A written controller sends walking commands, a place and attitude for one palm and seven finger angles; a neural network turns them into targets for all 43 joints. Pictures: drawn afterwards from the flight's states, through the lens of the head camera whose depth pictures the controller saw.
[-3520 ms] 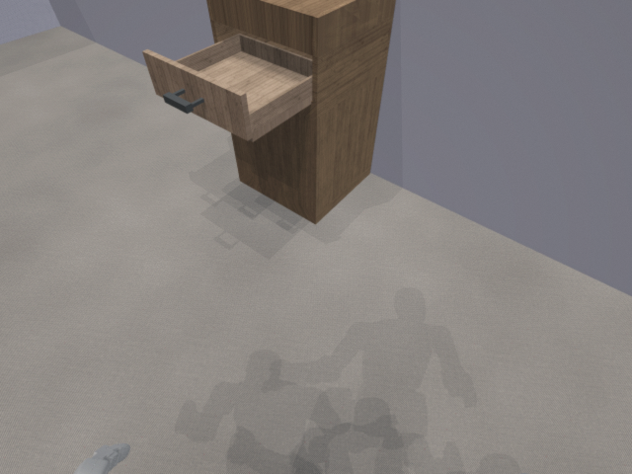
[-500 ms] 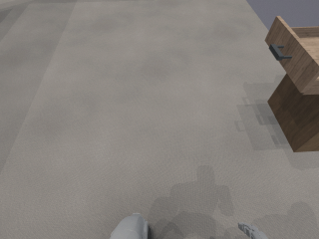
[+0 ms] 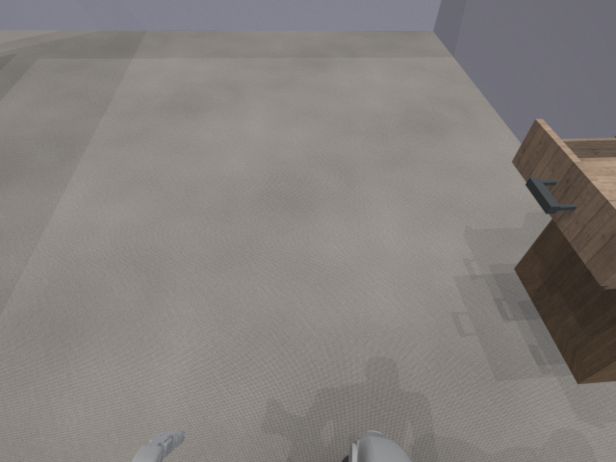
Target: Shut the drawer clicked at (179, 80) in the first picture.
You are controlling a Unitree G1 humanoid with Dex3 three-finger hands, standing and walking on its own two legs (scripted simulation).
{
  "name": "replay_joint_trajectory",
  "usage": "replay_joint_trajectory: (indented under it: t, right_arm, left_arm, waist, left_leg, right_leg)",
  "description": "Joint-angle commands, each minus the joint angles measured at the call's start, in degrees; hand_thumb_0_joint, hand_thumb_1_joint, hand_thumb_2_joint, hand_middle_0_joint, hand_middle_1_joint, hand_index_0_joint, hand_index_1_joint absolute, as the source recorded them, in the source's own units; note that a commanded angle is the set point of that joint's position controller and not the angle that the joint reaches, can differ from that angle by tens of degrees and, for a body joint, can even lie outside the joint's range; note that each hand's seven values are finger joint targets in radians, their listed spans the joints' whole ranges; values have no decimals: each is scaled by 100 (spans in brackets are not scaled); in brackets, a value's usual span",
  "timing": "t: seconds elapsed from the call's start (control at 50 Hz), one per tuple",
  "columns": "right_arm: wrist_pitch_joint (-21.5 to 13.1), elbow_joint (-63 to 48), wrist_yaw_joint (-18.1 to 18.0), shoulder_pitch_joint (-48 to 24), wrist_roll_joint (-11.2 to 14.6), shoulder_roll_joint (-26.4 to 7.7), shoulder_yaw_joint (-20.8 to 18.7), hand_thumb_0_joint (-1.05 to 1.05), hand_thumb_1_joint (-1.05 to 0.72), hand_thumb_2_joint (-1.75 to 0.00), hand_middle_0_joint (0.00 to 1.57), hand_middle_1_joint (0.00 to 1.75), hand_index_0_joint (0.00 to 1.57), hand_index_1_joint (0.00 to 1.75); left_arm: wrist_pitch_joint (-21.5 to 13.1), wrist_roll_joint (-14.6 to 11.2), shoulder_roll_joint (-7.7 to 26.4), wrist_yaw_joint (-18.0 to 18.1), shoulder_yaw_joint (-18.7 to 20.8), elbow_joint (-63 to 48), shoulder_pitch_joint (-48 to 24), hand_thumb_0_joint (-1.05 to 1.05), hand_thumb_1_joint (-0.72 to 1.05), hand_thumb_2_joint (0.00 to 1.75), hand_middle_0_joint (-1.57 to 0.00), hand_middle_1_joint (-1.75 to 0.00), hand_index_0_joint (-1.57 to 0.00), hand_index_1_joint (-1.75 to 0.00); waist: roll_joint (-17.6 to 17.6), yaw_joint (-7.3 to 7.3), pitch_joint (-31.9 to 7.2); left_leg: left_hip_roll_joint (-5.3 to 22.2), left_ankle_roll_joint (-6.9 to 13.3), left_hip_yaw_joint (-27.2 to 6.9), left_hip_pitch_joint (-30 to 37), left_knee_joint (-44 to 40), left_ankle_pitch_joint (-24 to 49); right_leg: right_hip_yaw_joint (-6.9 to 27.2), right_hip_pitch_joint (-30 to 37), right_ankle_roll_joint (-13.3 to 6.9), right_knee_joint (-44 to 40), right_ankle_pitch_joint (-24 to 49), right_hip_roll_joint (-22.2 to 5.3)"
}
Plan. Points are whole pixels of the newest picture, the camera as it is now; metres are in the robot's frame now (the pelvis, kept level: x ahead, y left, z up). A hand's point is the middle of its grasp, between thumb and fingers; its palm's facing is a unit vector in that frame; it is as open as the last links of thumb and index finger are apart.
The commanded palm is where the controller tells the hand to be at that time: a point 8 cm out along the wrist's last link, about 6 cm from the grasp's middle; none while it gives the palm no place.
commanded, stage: walk to a spot facing it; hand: left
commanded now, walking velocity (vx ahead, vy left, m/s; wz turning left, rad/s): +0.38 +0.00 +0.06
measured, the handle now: (551, 194) +0.71 -0.57 -0.11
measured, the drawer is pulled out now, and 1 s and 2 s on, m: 0.30 0.30 0.30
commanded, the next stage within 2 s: turn to face it in 0.90 s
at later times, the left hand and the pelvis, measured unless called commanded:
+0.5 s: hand out of the picture +0.13 +0.14 -0.17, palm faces +0.21 -0.97 -0.15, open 7.4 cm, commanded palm none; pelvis +0.21 -0.01 +0.01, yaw +6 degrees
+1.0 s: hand (183, 281) +0.47 +0.26 -0.16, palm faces +0.08 -0.98 -0.17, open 7.4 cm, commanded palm none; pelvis +0.41 +0.07 +0.01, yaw +0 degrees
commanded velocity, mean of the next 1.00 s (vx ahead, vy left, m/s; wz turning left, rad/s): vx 0.32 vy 0.00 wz -0.08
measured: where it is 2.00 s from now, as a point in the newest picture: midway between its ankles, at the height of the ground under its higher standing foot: (280, 371)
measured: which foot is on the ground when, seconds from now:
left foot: down 0.00-0.10, up 0.12-0.58, down 0.60-1.00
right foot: up 0.00-0.08, down 0.10-0.62, up 0.64-1.00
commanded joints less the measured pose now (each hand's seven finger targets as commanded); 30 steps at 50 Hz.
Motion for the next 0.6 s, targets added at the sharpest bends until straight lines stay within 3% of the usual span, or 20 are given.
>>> replay_joint_trajectory:
  t: [0.0, 0.02, 0.04, 0.06, 0.08, 0.1, 0.12, 0.14, 0.16, 0.2, 0.24, 0.28, 0.36, 0.44, 0.5, 0.52, 0.54, 0.56, 0.58]
  right_arm:
    - [-101, -97, -64, 301, -1, -860, -132, 0, -90, -90, 20, 30, 20, 30]
    - [-96, -74, -69, 259, 10, -902, -139, 0, -90, -90, 20, 30, 20, 30]
    - [-91, -73, -63, 191, 36, -927, -143, 0, -90, -90, 20, 30, 20, 30]
    - [-100, -124, -13, 130, 84, -833, -133, 0, -90, -90, 20, 30, 20, 30]
    - [-143, -219, 28, 579, 139, -451, -80, 0, -90, -90, 20, 30, 20, 30]
    - [-121, -270, 38, 319, 112, -611, -102, 0, -90, -90, 20, 30, 20, 30]
    - [-88, -251, 72, 73, 97, -594, -167, 0, -90, -90, 20, 30, 20, 30]
    - [-39, -299, 111, -276, 59, -449, -158, 0, -90, -90, 20, 30, 20, 30]
    - [57, -240, 128, -315, 32, -318, -135, 0, -90, -90, 20, 30, 20, 30]
    - [232, -124, 156, 40, -22, -41, -85, 0, -90, -90, 20, 30, 20, 30]
    - [342, -106, 174, 109, -40, -11, -96, 0, -90, -90, 20, 30, 20, 30]
    - [377, -212, 218, -60, -41, 4, -120, 0, -90, -90, 20, 30, 20, 30]
    - [308, -501, 325, -882, -17, 49, -132, 0, -90, -90, 20, 30, 20, 30]
    - [195, -756, 376, -1666, -21, 78, -86, 0, -90, -90, 20, 30, 20, 30]
    - [129, -830, 376, -1800, -6, -3, -85, 0, -90, -90, 20, 30, 20, 30]
    - [110, -806, 360, -1705, -13, -44, -102, 0, -90, -90, 20, 30, 20, 30]
    - [83, -694, 323, -1325, -30, -148, -124, 0, -90, -90, 20, 30, 20, 30]
    - [37, -460, 280, -545, -54, -395, -189, 0, -90, -90, 20, 30, 20, 30]
    - [-10, -270, 204, 345, -113, -999, -338, 0, -90, -90, 20, 30, 20, 30]
  left_arm:
    - [-203, -35, 402, 12, 74, -425, -100, 0, 90, 90, -20, -30, -20, -30]
    - [-235, -23, 470, 32, 102, -285, 386, 0, 90, 90, -20, -30, -20, -30]
    - [-284, 6, 586, 52, 150, -45, 1129, 0, 90, 90, -20, -30, -20, -30]
    - [-358, 55, 948, 94, 250, 225, 2069, 0, 90, 90, -20, -30, -20, -30]
    - [-387, 69, 1476, 149, 394, 389, 2649, 0, 90, 90, -20, -30, -20, -30]
    - [-356, -67, 1605, 145, 398, 408, 2583, 0, 90, 90, -20, -30, -20, -30]
    - [-340, -81, 1349, 144, 353, 268, 1943, 0, 90, 90, -20, -30, -20, -30]
    - [-349, -87, 1050, 166, 264, 133, 1467, 0, 90, 90, -20, -30, -20, -30]
    - [-366, -83, 797, 186, 184, 105, 1108, 0, 90, 90, -20, -30, -20, -30]
    - [-426, -49, 509, 199, 89, 136, 984, 0, 90, 90, -20, -30, -20, -30]
    - [-437, -35, 432, 196, 56, 237, 1137, 0, 90, 90, -20, -30, -20, -30]
    - [-472, -26, 445, 204, 71, 329, 1232, 0, 90, 90, -20, -30, -20, -30]
    - [-521, -25, 535, 186, 90, 557, 1683, 0, 90, 90, -20, -30, -20, -30]
    - [-510, -1, 540, 212, 80, 750, 2114, 0, 90, 90, -20, -30, -20, -30]
    - [-462, 21, 596, 222, 99, 824, 2260, 0, 90, 90, -20, -30, -20, -30]
    - [-449, 17, 598, 224, 104, 854, 2260, 0, 90, 90, -20, -30, -20, -30]
    - [-439, 6, 622, 229, 113, 853, 2183, 0, 90, 90, -20, -30, -20, -30]
    - [-426, -9, 565, 232, 115, 845, 2128, 0, 90, 90, -20, -30, -20, -30]
    - [-426, -60, 333, 192, 89, 740, 2266, 0, 90, 90, -20, -30, -20, -30]
  waist:
    - [641, 194, 386]
    - [591, 410, 162]
    - [420, 747, -213]
    - [-143, 1134, -730]
    - [-1510, 1084, -1522]
    - [-1005, 1012, -1400]
    - [-635, 831, -784]
    - [-115, 684, -93]
    - [224, 393, 291]
    - [-72, 109, 386]
    - [-358, 14, 429]
    - [-387, -9, 446]
    - [-285, 245, 452]
    - [-277, 514, 528]
    - [-379, 545, 491]
    - [-356, 480, 457]
    - [-248, 254, 263]
    - [234, -74, -172]
    - [1399, -404, -928]
  left_leg:
    - [1970, 432, -811, -205, 456, 5352]
    - [1906, 358, -750, -249, 1013, 5895]
    - [1714, 205, -628, -581, 1907, 5827]
    - [1392, 22, -429, -1613, 3392, 4589]
    - [296, -279, -104, -3269, 5366, 120]
    - [367, -169, -607, -3722, 6325, -1094]
    - [746, -105, -741, -3793, 6486, -584]
    - [965, -147, -687, -3877, 6334, -109]
    - [1156, -194, -721, -3701, 6139, 205]
    - [1238, -331, -597, -3388, 5751, 495]
    - [1287, -457, -434, -3399, 5371, 711]
    - [1391, -560, -330, -3517, 4925, 960]
    - [1444, -651, -97, -3822, 3691, 1233]
    - [1309, -552, 98, -3785, 2628, 1050]
    - [1156, -415, 246, -3413, 2150, 639]
    - [1076, -374, 350, -3125, 1957, 576]
    - [939, -325, 437, -2491, 1644, 596]
    - [893, -237, 321, -1268, 1212, 770]
    - [2022, 128, -1143, 229, 859, 756]
  right_leg:
    - [-92, 583, -314, -824, -559, 316]
    - [-183, 1198, -386, -993, -582, 494]
    - [-215, 2232, -447, -1351, -286, 603]
    - [482, 3691, -700, -1591, -43, -22]
    - [3163, 5133, -1400, -2131, 521, -1808]
    - [3793, 4792, -1668, -2684, 180, -2129]
    - [3329, 3924, -1515, -2992, -1081, -1927]
    - [2842, 2919, -1309, -3228, -1365, -1698]
    - [2187, 2150, -1104, -3335, -1347, -1501]
    - [1196, 1468, -847, -3522, -948, -1118]
    - [733, 1224, -774, -3684, -974, -921]
    - [560, 1227, -820, -3814, -981, -883]
    - [366, 1862, -874, -3797, -747, -888]
    - [301, 2529, -868, -3532, -160, -1061]
    - [276, 2870, -854, -3210, 355, -1175]
    - [196, 2884, -819, -2992, 643, -1173]
    - [14, 2802, -737, -2444, 1101, -1067]
    - [-296, 2426, -565, -1260, 1352, -789]
    - [-704, 1302, -240, 384, 125, -188]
